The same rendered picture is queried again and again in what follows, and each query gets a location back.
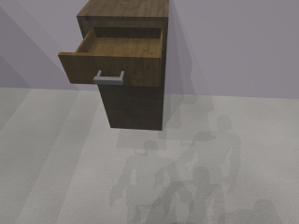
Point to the handle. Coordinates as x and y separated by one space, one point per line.
108 80

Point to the drawer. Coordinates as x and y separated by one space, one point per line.
135 50

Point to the cabinet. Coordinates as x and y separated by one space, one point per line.
130 107

